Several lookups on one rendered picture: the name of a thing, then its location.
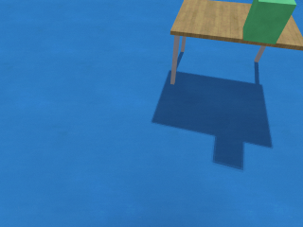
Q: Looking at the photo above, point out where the table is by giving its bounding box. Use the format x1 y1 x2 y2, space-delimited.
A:
170 0 303 85

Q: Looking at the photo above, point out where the carton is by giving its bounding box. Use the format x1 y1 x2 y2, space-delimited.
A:
242 0 296 44

